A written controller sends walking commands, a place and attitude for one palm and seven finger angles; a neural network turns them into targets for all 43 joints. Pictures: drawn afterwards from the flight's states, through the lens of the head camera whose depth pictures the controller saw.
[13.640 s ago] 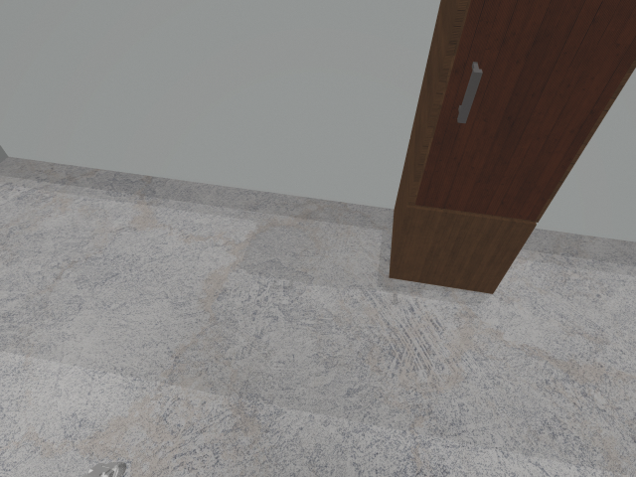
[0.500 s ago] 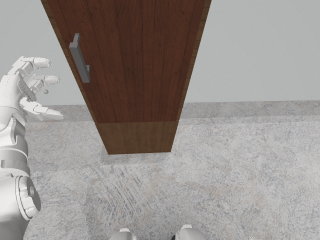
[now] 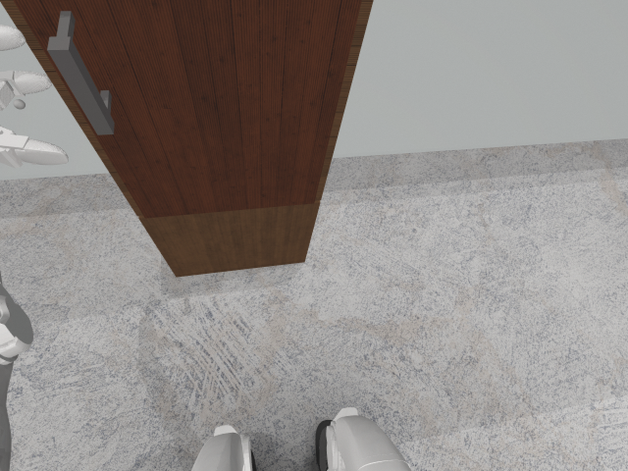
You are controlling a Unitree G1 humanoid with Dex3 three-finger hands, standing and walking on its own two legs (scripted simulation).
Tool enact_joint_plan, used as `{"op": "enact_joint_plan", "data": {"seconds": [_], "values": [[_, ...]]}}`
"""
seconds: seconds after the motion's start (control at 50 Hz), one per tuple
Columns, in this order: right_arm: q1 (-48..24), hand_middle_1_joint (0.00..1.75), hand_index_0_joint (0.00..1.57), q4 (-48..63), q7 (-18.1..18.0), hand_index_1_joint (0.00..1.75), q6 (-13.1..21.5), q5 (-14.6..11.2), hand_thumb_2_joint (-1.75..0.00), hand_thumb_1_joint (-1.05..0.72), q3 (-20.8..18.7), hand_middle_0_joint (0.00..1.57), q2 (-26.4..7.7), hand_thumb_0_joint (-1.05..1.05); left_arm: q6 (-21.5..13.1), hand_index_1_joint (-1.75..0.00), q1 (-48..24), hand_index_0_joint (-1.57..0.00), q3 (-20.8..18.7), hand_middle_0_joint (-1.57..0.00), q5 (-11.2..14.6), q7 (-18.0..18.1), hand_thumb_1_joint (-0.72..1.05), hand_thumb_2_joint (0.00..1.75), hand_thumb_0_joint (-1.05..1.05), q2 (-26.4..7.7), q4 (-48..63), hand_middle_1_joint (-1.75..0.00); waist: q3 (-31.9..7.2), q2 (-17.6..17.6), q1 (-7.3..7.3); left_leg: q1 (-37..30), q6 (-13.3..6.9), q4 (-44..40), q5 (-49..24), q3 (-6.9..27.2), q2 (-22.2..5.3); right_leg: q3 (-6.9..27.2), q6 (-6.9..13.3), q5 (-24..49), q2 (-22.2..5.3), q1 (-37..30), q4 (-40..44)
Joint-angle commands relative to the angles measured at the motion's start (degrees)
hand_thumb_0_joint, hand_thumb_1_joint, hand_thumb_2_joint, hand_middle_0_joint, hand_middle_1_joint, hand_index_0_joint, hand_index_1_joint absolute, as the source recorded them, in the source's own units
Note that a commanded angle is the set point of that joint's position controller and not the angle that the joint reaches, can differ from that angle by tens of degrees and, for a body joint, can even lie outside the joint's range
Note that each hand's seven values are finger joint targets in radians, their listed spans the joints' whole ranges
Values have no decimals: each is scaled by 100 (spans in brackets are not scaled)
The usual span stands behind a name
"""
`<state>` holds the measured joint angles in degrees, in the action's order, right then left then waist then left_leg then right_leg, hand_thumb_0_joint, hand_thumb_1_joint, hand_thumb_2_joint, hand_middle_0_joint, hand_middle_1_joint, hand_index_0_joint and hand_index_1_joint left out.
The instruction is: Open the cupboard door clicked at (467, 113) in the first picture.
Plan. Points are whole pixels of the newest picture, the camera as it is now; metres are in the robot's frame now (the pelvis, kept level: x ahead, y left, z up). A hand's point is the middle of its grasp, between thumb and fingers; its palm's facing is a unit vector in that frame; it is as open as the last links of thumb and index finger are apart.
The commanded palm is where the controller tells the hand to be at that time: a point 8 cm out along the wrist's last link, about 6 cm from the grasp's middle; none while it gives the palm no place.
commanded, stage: move the hooked fingers beside the handle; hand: left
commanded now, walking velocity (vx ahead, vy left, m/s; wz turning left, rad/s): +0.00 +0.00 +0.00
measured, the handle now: (87, 78) +0.56 +0.22 +0.10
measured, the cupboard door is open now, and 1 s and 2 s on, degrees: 0 0 0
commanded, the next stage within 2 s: slide the fingers in behind the handle in 0.80 s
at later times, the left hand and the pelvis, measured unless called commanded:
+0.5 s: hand (23, 104) +0.52 +0.28 +0.10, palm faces +0.04 -1.00 +0.00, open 14.0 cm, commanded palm +0.50 +0.32 +0.09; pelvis +0.02 +0.01 +0.00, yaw +0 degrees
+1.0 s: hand (30, 108) +0.52 +0.27 +0.10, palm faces +0.04 -1.00 -0.01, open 14.0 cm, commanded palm +0.50 +0.31 +0.09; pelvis +0.01 +0.00 +0.00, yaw +0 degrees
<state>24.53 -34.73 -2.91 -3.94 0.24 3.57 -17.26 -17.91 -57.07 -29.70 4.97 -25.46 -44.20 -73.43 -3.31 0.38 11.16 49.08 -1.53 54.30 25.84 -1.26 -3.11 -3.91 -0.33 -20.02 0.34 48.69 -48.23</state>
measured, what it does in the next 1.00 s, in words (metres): stands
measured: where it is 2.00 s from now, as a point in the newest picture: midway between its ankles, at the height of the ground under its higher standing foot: outside the picture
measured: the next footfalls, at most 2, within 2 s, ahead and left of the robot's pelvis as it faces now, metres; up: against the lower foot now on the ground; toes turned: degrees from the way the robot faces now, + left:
none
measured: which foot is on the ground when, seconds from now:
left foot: down 0.00-1.00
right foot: down 0.00-1.00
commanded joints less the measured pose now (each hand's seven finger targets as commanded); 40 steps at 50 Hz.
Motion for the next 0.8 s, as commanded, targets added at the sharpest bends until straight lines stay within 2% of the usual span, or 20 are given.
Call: {"op": "enact_joint_plan", "data": {"seconds": [0.0, 0.04, 0.08, 0.1, 0.14, 0.16, 0.18, 0.22, 0.26, 0.32, 0.36, 0.4, 0.42, 0.46, 0.5, 0.52, 0.6, 0.62, 0.72, 0.78], "values": [[1123, 30, 20, 254, -77, 30, -16, 8, -90, -90, -394, 20, -1116, 0, -290, -120, -2340, -30, -231, -30, 39, -16, -50, 30, 0, -2006, 995, -120, -2793, 1068, -5, -1780, -4, -508, -2621, 405, 91, 223, 111, 1696, 248, -1191, 332], [1175, 30, 20, 315, -47, 30, -51, 27, -90, -90, -392, 20, -1111, 0, -290, -120, -2131, -30, -245, -30, 68, -55, -50, 30, 0, -1957, 1081, -120, -2950, 1191, -91, -1924, 23, -511, -2917, 416, 82, 187, 152, 1876, 269, -1251, 271], [1209, 30, 20, 364, -22, 30, -98, 42, -90, -90, -432, 20, -1128, 0, -271, -120, -1855, -30, -450, -30, 80, -77, -50, 30, 0, -2141, 1203, -120, -3131, 1104, -184, -1995, 33, -485, -3199, 420, 53, 170, 137, 2071, 280, -1363, 245], [1183, 30, 20, 393, 1, 30, -129, 28, -90, -90, -436, 20, -1097, 0, -256, -120, -1823, -30, -330, -30, 106, -104, -50, 30, 0, -1941, 1266, -120, -3072, 1143, -146, -2011, 21, -483, -3199, 375, 55, 177, 120, 2103, 284, -1322, 274], [1208, 30, 20, 418, 16, 30, -169, 25, -90, -90, -446, 20, -1103, 0, -253, -120, -1744, -30, -344, -30, 155, -95, -50, 30, 0, -1885, 1321, -120, -2969, 1061, -160, -2060, 23, -495, -3350, 413, 37, 139, 146, 2117, 309, -1263, 271], [1198, 30, 20, 407, 31, 30, -177, 25, -90, -90, -461, 20, -1104, 0, -263, -120, -1870, -30, -356, -30, 193, -96, -50, 30, 0, -1864, 1441, -120, -3025, 1078, -116, -2091, 20, -487, -3265, 389, 29, 149, 113, 2101, 313, -1237, 291], [1210, 30, 20, 414, 32, 30, -174, 36, -90, -90, -472, 20, -1129, 0, -263, -120, -1794, -30, -532, -30, 175, -73, -50, 30, 0, -2083, 1393, -120, -2985, 1007, -181, -1949, 13, -492, -3159, 395, 48, 156, 130, 2072, 318, -1336, 282], [1183, 30, 20, 412, 33, 30, -192, 26, -90, -90, -456, 20, -1100, 0, -283, -120, -1926, -30, -424, -30, 137, -29, -50, 30, 0, -1988, 1441, -120, -2822, 990, -93, -1878, -11, -514, -2994, 363, 58, 161, 109, 2000, 316, -1287, 312], [1192, 30, 20, 394, 35, 30, -205, 40, -90, -90, -471, 20, -1079, 0, -409, -120, -2045, -30, -453, -30, 116, 16, -50, 30, 0, -2032, 1811, -120, -3132, 1506, -166, -2373, 65, -472, -3493, 430, 33, 145, 142, 2063, 316, -1152, 263], [1183, 30, 20, 322, 65, 30, -218, 44, -90, -90, -493, 20, -1052, 0, -441, -120, -1922, -30, -320, -30, 197, 10, -50, 30, 0, -1710, 1854, -120, -3181, 1448, -117, -2628, 88, -423, -3787, 457, -3, 117, 128, 2101, 339, -1050, 302], [1175, 30, 20, 255, 59, 30, -244, 33, -90, -90, -492, 20, -1040, 0, -391, -120, -2042, -30, -106, -30, 248, -28, -50, 30, 0, -1424, 1762, -120, -3002, 1356, -20, -2733, 118, -417, -3976, 535, -36, 70, 124, 2090, 345, -874, 307], [1160, 30, 20, 254, 67, 30, -253, 31, -90, -90, -499, 20, -1041, 0, -297, -120, -1864, -30, -46, -30, 274, -38, -50, 30, 0, -1282, 1658, -120, -2928, 1229, -31, -2652, 88, -433, -3855, 502, -25, 68, 114, 2073, 337, -900, 342], [1139, 30, 20, 282, 65, 30, -259, 27, -90, -90, -497, 20, -1048, 0, -264, -120, -1740, -30, -145, -30, 248, -20, -50, 30, 0, -1433, 1612, -120, -2895, 1218, -102, -2521, 78, -453, -3745, 484, -2, 81, 122, 2075, 327, -1009, 341], [1125, 30, 20, 298, 66, 30, -264, 30, -90, -90, -488, 20, -1039, 0, -258, -120, -1823, -30, -163, -30, 258, 14, -50, 30, 0, -1442, 1641, -120, -2918, 1142, -83, -2490, 75, -440, -3859, 484, 1, 85, 124, 2240, 326, -1091, 314], [1059, 30, 20, 371, 77, 30, -258, 30, -90, -90, -484, 20, -1035, 0, -307, -120, -1719, -30, -316, -30, 214, 63, -50, 30, 0, -1667, 1754, -120, -2957, 1197, -179, -2335, 60, -449, -3763, 428, 34, 119, 141, 2362, 314, -1324, 284], [1023, 30, 20, 404, 79, 30, -256, 17, -90, -90, -483, 20, -1012, 0, -302, -120, -1548, -30, -296, -30, 195, 77, -50, 30, 0, -1622, 1645, -120, -2849, 1132, -198, -2250, 47, -456, -3655, 399, 45, 122, 137, 2330, 316, -1338, 290], [968, 30, 20, 425, 70, 30, -247, 6, -90, -90, -473, 20, -1018, 0, -416, -120, -1785, -30, -242, -30, 221, 79, -50, 30, 0, -1593, 1799, -120, -2866, 1148, -162, -2286, 54, -477, -3527, 411, 51, 129, 129, 2252, 316, -1330, 281], [938, 30, 20, 441, 76, 30, -240, -6, -90, -90, -471, 20, -997, 0, -411, -120, -1705, -30, -123, -30, 251, 55, -50, 30, 0, -1392, 1709, -120, -2844, 1134, -128, -2287, 37, -466, -3423, 373, 62, 139, 119, 2217, 320, -1289, 310], [924, 30, 20, 350, 41, 30, -229, -14, -90, -90, -463, 20, -1011, 0, -411, -120, -1920, -30, 46, -30, 264, 5, -50, 30, 0, -1235, 1609, -120, -2794, 1112, -58, -2298, 44, -461, -3216, 429, 64, 129, 122, 1999, 313, -1127, 318], [935, 30, 20, 323, 18, 30, -222, -2, -90, -90, -453, 20, -1022, 0, -402, -120, -1992, -30, -33, -30, 268, 32, -50, 30, 0, -1346, 1574, -120, -2825, 1071, -48, -2262, 47, -451, -3222, 452, 61, 126, 124, 2018, 302, -1132, 293]]}}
